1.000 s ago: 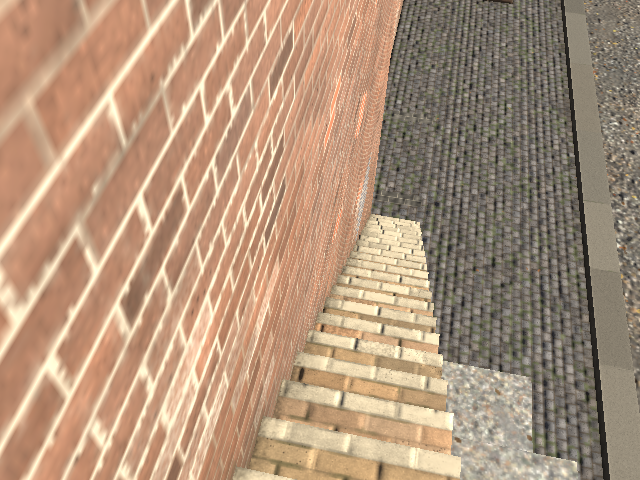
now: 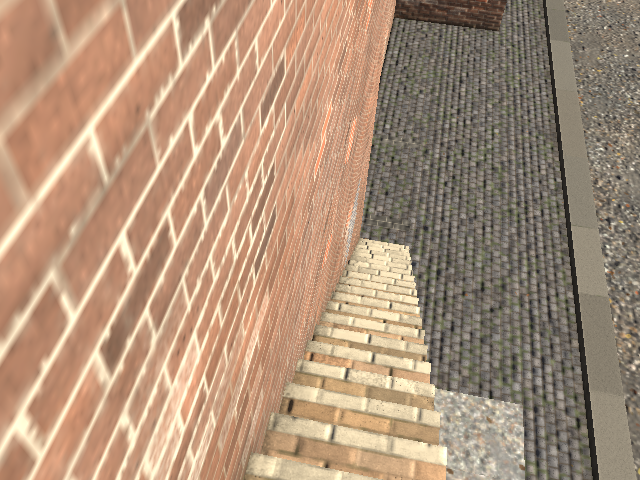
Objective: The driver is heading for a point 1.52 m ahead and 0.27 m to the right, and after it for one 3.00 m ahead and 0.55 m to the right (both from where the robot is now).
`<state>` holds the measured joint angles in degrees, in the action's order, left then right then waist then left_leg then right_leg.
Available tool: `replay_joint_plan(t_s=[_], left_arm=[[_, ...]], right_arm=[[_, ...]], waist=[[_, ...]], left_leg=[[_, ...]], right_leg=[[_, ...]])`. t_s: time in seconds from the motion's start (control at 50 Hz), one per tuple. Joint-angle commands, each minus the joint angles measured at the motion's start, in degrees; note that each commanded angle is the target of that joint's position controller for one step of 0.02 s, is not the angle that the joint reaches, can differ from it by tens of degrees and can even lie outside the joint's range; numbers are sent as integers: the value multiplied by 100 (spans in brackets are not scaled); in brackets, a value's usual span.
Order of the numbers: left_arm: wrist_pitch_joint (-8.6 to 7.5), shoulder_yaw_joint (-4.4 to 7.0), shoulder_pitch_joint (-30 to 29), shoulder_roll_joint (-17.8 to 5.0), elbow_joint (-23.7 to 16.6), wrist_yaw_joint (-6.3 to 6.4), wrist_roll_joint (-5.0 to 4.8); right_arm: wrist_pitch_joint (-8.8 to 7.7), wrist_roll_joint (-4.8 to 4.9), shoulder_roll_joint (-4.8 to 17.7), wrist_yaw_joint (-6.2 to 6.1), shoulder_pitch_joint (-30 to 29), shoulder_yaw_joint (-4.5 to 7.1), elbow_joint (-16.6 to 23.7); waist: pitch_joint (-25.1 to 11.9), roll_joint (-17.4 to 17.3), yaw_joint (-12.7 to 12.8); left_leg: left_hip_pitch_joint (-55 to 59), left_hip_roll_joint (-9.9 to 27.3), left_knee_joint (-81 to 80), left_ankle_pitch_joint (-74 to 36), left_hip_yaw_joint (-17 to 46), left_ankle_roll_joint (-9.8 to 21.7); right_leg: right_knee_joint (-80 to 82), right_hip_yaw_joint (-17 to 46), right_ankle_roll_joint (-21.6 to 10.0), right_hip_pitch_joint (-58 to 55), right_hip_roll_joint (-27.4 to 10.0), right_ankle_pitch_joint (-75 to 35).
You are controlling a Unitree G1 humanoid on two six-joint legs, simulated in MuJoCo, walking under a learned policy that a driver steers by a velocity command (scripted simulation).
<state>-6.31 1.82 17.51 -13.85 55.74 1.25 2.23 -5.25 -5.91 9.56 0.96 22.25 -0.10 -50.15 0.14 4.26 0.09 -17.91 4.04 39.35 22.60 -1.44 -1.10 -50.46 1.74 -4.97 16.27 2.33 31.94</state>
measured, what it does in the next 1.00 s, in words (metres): goes down: right foot, then left foot 0.20 m lower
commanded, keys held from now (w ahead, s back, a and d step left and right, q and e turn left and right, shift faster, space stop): w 1.00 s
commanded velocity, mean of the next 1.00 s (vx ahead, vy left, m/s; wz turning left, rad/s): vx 0.47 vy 0.00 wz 0.00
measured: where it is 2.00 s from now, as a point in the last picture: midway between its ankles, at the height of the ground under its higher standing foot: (356, 474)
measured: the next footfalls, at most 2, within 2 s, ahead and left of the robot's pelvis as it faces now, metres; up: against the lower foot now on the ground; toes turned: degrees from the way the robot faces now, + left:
right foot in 0.12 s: +0.02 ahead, -0.12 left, +0.00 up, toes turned +1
left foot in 0.44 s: +0.24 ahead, +0.04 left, -0.20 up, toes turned +1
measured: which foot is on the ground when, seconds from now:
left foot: down 0.00-0.12, up 0.14-0.42, down 0.44-0.70, up 0.72-1.00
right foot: up 0.00-0.10, down 0.12-0.38, up 0.40-0.66, down 0.68-1.00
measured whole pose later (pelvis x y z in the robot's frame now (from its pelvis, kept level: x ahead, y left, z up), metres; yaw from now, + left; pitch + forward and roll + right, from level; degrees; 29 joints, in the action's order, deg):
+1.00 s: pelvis +0.56 -0.09 -0.55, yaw -3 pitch +0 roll -4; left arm -8.1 -4.1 36.0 -10.5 59.4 0.4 3.2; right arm -2.8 -8.4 7.3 9.4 8.8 -3.4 -37.8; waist 1.6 -2.3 5.9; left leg -34.6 2.1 47.2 -23.5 -1.0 0.5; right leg -86.0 -1.2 -3.0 19.9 8.3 49.6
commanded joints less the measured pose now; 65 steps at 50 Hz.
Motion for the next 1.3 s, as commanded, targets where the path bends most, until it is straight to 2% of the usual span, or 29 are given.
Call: replay_joint_plan(t_s=[0.02, 0.1, 0.12, 0.16, 0.18, 0.22, 0.28, 0.34, 0.4, 0.46, 0.52, 0.56, 0.6, 0.64, 0.66, 0.7, 0.72, 0.76, 0.8, 0.84, 0.92, 0.96, 1.02, 1.04, 1.1, 1.12, 1.14, 1.2, 1.3], left_arm=[[-204, -117, -1051, -126, -911, 241, 93], [-227, -63, 441, -221, -617, 71, 196], [33, -94, 1425, 69, -224, -392, 314], [-74, 267, 2129, -1071, -99, -359, 78], [-519, 121, 2029, -1519, -155, -195, -156], [-625, -65, 1935, -763, 162, 94, -36], [-324, -501, 552, 679, -406, 355, -362], [-322, -502, -1148, -167, -1126, 3, 93], [-517, -213, -1666, -1220, -1027, -49, 18], [-370, -294, 527, 138, -842, -438, 366], [-85, -300, 616, -582, -557, -177, 321], [12, -334, 746, -493, -265, -89, 433], [47, -301, 439, -378, -349, -57, 296], [134, -231, 598, -251, -433, -235, 82], [181, -185, 2085, -400, 38, -260, 377], [57, 129, 4236, -1252, 987, -148, 301], [-151, 225, 3299, -2233, 446, -282, -159], [-418, 201, 3162, -1414, 444, -125, 71], [-293, -314, 1740, 131, 174, 79, -135], [-180, -487, 1487, 184, 385, 32, 371], [-425, -346, 457, -910, -491, 136, 169], [-392, -264, 131, -1540, -516, 32, -40], [-154, -107, 1596, -1175, 326, -484, 56], [-125, -361, 2850, 33, 248, -770, 102], [-81, -428, 638, -526, -1067, -359, -243], [586, -181, 457, -290, -466, -98, 659], [1092, -132, -13, -307, -627, 167, 550], [1550, -124, 320, 81, -449, 156, 252], [1196, -331, -566, 222, -859, -272, 102]], right_arm=[[-198, 8, 731, -180, 1172, 118, -84], [-136, 18, 960, -3, -663, 149, 507], [-105, 953, 1375, -158, -393, 432, -279], [-183, 702, 1047, -349, -1227, 406, 286], [-224, -17, 572, -198, -2361, 165, 1104], [-377, -113, 163, -81, -2139, 139, 900], [-309, -278, 626, -1, -1130, 279, 88], [-96, -336, 98, 405, 750, 104, -112], [-244, -454, 800, 283, 3653, 252, -737], [-286, -313, 960, 395, 2676, 31, -403], [-314, 25, 274, 544, -1209, -115, 1029], [-329, -59, -306, 165, -594, -272, 643], [-445, -62, 278, -152, -354, -151, 575], [-289, -56, 1194, 96, -33, 109, 348], [-262, -188, 1282, 378, -660, 128, 387], [-115, -104, 1405, 597, -1196, 398, 566], [-113, -52, 88, 902, 547, 170, 457], [-172, 127, 45, 623, -1507, 147, 1394], [65, -33, -257, 550, -1036, 42, 1030], [316, -108, -721, 770, -493, -150, 914], [312, 54, -410, 873, -709, -359, 1178], [390, -381, 328, 913, -31, -220, 1245], [320, -578, 1192, 647, 2998, 278, -52], [282, -494, 1783, 622, 2235, 407, 299], [-29, 61, 617, 812, 413, 112, 661], [-5, 1452, 74, -265, 1227, 106, -146], [-15, 1285, 589, -659, 1757, 135, -116], [-26, 1031, 942, -843, 1186, 220, -253], [-144, 1340, 571, -1043, 65, 73, -261]], waist=[[266, -1324, -676], [133, -514, 686], [84, -998, 904], [500, 883, 1412], [1089, 2053, 1427], [283, -345, 1010], [277, 205, 266], [77, -493, -1033], [187, -2458, -2156], [-388, -524, -240], [-139, 27, 360], [434, 234, 413], [418, 232, 150], [549, -585, 280], [690, -1087, 1065], [1029, 941, 1833], [-685, 2052, 262], [-246, -465, 1163], [506, -943, 373], [973, 217, -499], [-65, -612, -293], [501, -249, -815], [243, -1781, -1210], [-1023, -1291, -85], [-1094, 424, -34], [283, 502, 266], [1313, 492, 21], [701, -1298, 304], [452, -943, 532]], left_leg=[[1250, 2026, -1608, 1143, 3046, 1652], [-2082, 869, -276, 1541, 681, 950], [-2380, 47, 1856, 1101, -698, 188], [-4195, -75, 3601, 1409, -910, -192], [-4644, -253, 4833, 1351, 48, 154], [-6041, 93, 4335, -409, 916, 163], [-3805, 127, 1776, -4398, 299, 121], [1700, -343, 2969, -5562, -58, 1], [3654, -441, 545, -3319, -299, 483], [3174, 517, 333, -4883, 2372, 1918], [-646, 1768, -40, -632, 4246, 2850], [-2984, 596, 901, 298, 2436, 1850], [-4481, -304, 1740, 1877, 544, 996], [-4908, -196, 1828, 2538, 324, 1027], [-4504, 198, 3224, 732, 1126, 1111], [-3095, -642, 7715, -702, 730, 770], [-5159, -1308, 9318, 2500, 396, 201], [-8221, -882, 8654, 1286, 1132, 44], [-7171, 149, 4736, -1809, 969, 71], [-3797, 198, 5262, -3807, 362, 412], [1783, -376, 2377, -5987, -371, -112], [1304, -251, 1642, -4303, -140, -27], [1850, -107, -2516, -4519, 471, 1078], [4182, 946, 763, -9129, 1670, 2145], [3221, 1964, 316, -8404, 2744, 2539], [1231, 2360, -2, -7624, 2622, 1729], [497, 2236, 58, -9333, 2827, 1352], [-450, 1400, 518, -8695, 1776, 627], [-2514, -152, 1061, -1437, 141, 307]], right_leg=[[-1206, 731, 158, 2801, -563, -322], [-263, -549, 142, -708, 58, -1536], [1166, 77, 454, -1380, -449, -3119], [2370, 1865, 251, -1792, -1155, -2457], [1716, 2908, -892, -935, -1486, -2008], [291, 2636, -742, -2330, -1560, -2014], [-480, 1321, -68, 492, -603, -902], [-286, 700, -220, 5488, -150, 657], [-4501, 159, 745, 4869, 569, 577], [-5834, 1711, -182, 4508, 911, -725], [-3329, 1659, 1076, 4662, -825, -1652], [-2059, 1200, 1001, 2688, -1084, -4247], [202, 52, 686, -268, -698, -5977], [-425, -1072, 940, -2301, 249, -3831], [-587, -261, 840, -2539, -18, -3837], [3169, -288, 308, -2807, -353, -3850], [415, 2044, -1927, -4809, -2009, -10584], [-339, 2526, -1282, -4797, -2174, -8067], [18, 2261, -991, -1527, -1829, -4894], [630, 1920, -1312, 2843, -1213, -3243], [-132, 620, -757, 5536, 38, 504], [-1707, 1169, -477, 4054, -388, 89], [-7402, 872, 182, 1250, 789, 88], [-8129, 1061, 317, 3680, 718, 359], [-6255, 1205, 1082, 5711, -68, -413], [-3829, 1717, 670, 3768, -384, -413], [-3825, 1354, 627, 4139, 207, -691], [-2848, 709, 545, 2583, 252, -2434], [827, 186, 594, -510, 229, -7334]])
